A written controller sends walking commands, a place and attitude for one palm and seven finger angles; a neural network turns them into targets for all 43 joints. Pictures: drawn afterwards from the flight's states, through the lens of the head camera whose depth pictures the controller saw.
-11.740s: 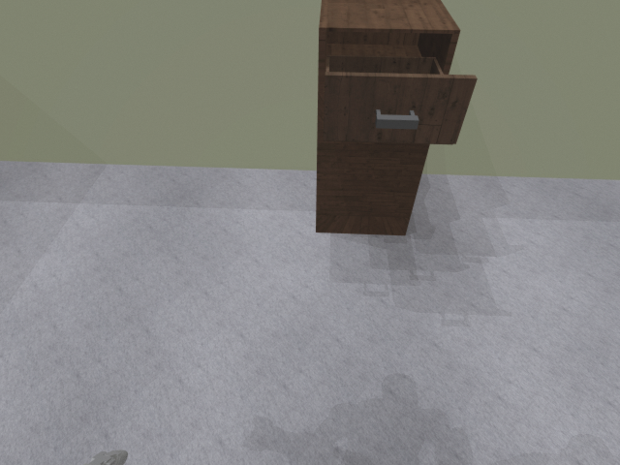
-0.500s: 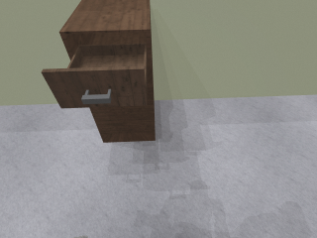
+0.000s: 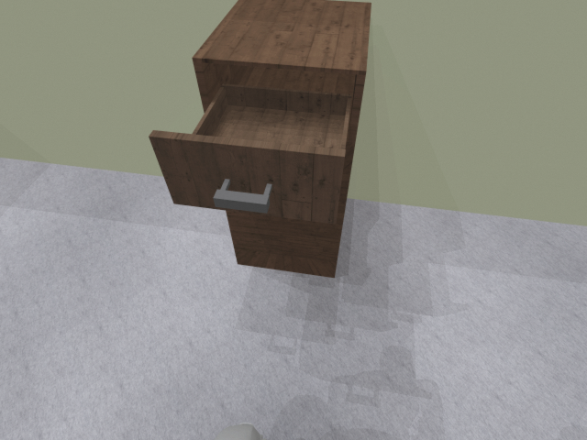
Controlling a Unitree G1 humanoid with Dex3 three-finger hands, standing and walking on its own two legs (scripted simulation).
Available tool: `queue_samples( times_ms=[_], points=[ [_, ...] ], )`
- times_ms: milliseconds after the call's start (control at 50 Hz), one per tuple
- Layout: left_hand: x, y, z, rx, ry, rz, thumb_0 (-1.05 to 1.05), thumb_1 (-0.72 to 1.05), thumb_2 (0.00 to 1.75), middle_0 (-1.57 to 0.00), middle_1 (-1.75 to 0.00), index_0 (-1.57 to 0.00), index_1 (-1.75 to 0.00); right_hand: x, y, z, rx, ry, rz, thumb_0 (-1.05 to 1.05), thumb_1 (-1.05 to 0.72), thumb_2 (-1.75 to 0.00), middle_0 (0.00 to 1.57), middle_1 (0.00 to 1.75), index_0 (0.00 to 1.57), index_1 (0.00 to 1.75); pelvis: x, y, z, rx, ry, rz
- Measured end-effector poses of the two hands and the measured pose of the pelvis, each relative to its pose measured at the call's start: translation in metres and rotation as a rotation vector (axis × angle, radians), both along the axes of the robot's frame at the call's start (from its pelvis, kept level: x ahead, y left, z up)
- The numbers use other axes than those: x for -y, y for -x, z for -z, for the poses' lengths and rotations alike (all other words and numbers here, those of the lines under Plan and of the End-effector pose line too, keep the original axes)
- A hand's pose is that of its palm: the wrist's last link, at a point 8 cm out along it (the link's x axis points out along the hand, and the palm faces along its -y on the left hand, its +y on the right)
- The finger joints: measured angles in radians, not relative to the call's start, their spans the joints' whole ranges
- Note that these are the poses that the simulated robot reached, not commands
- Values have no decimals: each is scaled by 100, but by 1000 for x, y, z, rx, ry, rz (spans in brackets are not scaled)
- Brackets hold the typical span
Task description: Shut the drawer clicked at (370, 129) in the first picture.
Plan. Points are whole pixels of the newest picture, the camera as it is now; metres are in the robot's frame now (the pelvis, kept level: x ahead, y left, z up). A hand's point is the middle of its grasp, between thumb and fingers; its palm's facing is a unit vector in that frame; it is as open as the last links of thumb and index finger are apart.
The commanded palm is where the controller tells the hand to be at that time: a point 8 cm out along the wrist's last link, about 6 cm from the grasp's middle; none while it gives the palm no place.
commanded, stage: take the last steps up to it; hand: left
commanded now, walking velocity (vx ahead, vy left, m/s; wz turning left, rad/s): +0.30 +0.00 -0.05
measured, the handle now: (244, 193) +0.53 +0.17 +0.00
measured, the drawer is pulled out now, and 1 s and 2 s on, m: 0.30 0.30 0.30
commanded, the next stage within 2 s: come to a stop and stand still in 0.46 s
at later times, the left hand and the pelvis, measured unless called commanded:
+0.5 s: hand (186, 361) +0.26 +0.23 -0.16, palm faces -0.01 -0.98 -0.18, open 7.3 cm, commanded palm none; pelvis +0.14 +0.05 +0.00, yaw -3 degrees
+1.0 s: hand (202, 365) +0.25 +0.20 -0.16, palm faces +0.01 -0.96 -0.28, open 7.3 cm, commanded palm none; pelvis +0.16 +0.01 -0.01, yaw -2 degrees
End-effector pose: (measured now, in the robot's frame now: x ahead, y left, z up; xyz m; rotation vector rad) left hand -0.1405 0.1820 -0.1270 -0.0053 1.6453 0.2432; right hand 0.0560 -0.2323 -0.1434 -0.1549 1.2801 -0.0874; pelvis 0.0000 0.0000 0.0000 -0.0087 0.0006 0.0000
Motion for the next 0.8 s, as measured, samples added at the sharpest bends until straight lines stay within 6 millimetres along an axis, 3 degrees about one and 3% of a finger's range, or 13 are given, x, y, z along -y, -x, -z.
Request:
queue_samples(
  times_ms=[80, 120, 160, 200, 260, 320, 380, 460, 580, 660, 720, 800],
  points=[
    [-20, -13, 17, -74, 46, -16, 0, 91, 90, -20, -30, -20, -30, -35, -75, 0, 136, 19, -47, 1, -91, -90, 19, 30, 20, 30, -26, -30, 15, -3, 5, 8],
    [-35, -34, 23, -77, 54, 7, 0, 91, 90, -20, -30, -20, -30, -50, -96, -4, 192, 22, -42, 0, -91, -90, 19, 30, 20, 30, -37, -42, 16, 11, 4, 24],
    [-53, -69, 25, -35, 43, 42, 0, 91, 90, -20, -30, -20, -30, -61, -104, -11, 215, 20, -15, 0, -91, -90, 20, 30, 20, 30, -44, -54, 11, 22, 8, 41],
    [-71, -112, 26, 43, 23, 78, 1, 91, 90, -20, -30, -20, -30, -68, -104, -16, 219, 20, 31, 0, -92, -90, 20, 30, 20, 30, -49, -67, 5, 30, 9, 48],
    [-94, -185, 25, 184, -14, 132, 0, 91, 90, -19, -30, -20, -30, -61, -108, -28, 252, 63, 99, -5, -96, -90, 20, 30, 21, 30, -56, -83, -1, 36, 4, 58],
    [-109, -254, 20, 326, -49, 163, 0, 91, 90, -19, -30, -20, -30, -56, -99, -29, 201, 85, 109, -5, -96, -90, 20, 30, 21, 30, -58, -99, -4, 38, -3, 60],
    [-113, -311, 13, 436, -68, 182, 0, 92, 90, -19, -30, -19, -30, -57, -81, -22, 108, 82, 123, -4, -95, -90, 20, 30, 20, 30, -58, -114, -5, 38, -9, 55],
    [-106, -367, 4, 507, -71, 218, 0, 92, 90, -19, -30, -19, -30, -65, -50, -12, -32, 50, 156, -2, -93, -90, 20, 30, 20, 30, -54, -134, -4, 38, -14, 49],
    [-74, -421, 2, 493, -52, 302, 0, 91, 90, -19, -30, -19, -30, -76, -9, -3, -231, -21, 231, 0, -92, -90, 20, 30, 20, 30, -36, -165, -1, 34, -17, 59],
    [-43, -449, 10, 488, -46, 343, 0, 91, 90, -19, -30, -20, -30, -72, 3, 5, -348, -62, 272, 0, -91, -90, 20, 30, 20, 30, -15, -188, 9, 29, -24, 66],
    [-25, -453, 17, 487, -50, 337, 0, 91, 90, -19, -30, -20, -30, -59, -4, 13, -393, -76, 284, 0, -91, -90, 20, 30, 20, 30, -2, -199, 16, 29, -17, 62],
    [-19, -443, 11, 476, -77, 289, -2, 93, 90, -20, -30, -20, -30, -35, -38, 17, -339, -52, 259, 0, -91, -90, 20, 30, 20, 30, 4, -197, 11, 27, -23, 45]
  ],
)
